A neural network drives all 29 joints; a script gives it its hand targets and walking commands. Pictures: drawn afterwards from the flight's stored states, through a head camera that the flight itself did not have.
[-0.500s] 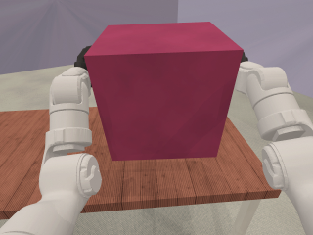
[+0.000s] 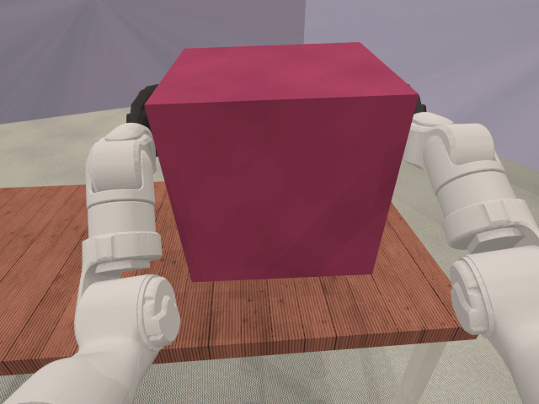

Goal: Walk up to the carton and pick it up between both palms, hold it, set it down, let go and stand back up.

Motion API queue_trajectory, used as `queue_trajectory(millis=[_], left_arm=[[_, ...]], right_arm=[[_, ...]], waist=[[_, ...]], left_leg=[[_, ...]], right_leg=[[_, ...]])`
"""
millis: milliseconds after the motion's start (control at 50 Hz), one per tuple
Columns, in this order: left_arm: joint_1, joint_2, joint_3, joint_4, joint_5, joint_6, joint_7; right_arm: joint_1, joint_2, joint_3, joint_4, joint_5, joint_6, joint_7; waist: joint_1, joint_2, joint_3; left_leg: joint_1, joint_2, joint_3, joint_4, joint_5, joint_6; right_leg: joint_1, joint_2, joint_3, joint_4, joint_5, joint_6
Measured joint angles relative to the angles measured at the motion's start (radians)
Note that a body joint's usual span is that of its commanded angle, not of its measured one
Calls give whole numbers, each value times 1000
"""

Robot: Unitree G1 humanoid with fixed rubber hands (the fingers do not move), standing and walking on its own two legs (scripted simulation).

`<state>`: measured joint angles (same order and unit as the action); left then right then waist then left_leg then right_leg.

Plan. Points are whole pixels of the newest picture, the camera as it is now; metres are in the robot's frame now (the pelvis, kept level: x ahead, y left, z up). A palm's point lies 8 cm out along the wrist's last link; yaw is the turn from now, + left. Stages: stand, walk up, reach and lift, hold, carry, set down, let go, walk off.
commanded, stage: hold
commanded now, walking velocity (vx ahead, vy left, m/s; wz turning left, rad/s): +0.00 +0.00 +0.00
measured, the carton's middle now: (277, 160) +0.39 +0.00 +0.26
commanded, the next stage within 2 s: set down in 1.02 s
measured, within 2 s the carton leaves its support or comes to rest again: neither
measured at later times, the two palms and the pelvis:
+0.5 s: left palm (143, 136) +0.36 +0.19 +0.31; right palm (409, 125) +0.37 -0.17 +0.32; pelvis +0.00 -0.01 +0.00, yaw +0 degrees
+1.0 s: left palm (140, 138) +0.36 +0.19 +0.31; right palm (407, 125) +0.37 -0.17 +0.32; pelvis +0.00 +0.00 +0.00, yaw +0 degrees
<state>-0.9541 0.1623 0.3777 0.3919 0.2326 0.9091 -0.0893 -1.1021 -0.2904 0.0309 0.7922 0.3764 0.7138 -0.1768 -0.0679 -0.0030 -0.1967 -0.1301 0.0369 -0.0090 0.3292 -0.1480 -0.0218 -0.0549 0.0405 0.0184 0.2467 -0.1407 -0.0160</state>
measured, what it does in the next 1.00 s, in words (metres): stands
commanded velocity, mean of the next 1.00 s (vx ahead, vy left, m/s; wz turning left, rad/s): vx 0.00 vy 0.00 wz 0.00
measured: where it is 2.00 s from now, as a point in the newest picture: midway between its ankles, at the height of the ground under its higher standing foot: outside the picture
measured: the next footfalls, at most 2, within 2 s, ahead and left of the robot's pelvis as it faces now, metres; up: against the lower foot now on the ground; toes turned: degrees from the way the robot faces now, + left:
none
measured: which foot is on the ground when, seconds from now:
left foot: down 0.00-1.00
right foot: down 0.00-1.00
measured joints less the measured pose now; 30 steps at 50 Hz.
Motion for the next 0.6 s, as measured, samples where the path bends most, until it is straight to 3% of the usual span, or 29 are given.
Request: queue_trajectory(millis=[80,180,280,380,480,600], left_arm=[[-16,17,-21,3,-26,-21,12],[-59,20,11,72,-11,-21,8],[-46,40,-24,75,-42,-39,12],[-51,42,-10,106,-20,-37,-7],[4,52,-65,30,-62,-41,11],[-2,17,-13,32,-32,-24,14]], right_arm=[[-4,-13,15,-23,4,-16,1],[-39,-6,16,52,-6,-23,12],[-33,-3,8,37,-5,-28,4],[-53,6,9,74,-13,-16,0],[-13,-7,31,3,19,-23,-12],[-13,-4,23,24,14,-19,-6]], waist=[[4,9,-9],[24,11,-25],[15,10,-27],[9,-4,-9],[0,-2,-21],[4,5,-23]], left_leg=[[-18,1,2,2,5,1],[-20,4,10,-4,6,2],[-23,4,-8,0,6,-4],[-17,6,-10,-4,9,-6],[-37,11,-11,7,4,-10],[-13,6,-1,2,-3,-3]], right_leg=[[-19,1,2,0,6,1],[-29,4,10,5,6,-1],[-18,5,-7,-4,6,-4],[-14,7,-9,-4,6,-7],[-26,11,-9,-11,11,-8],[-11,6,0,-3,0,-3]])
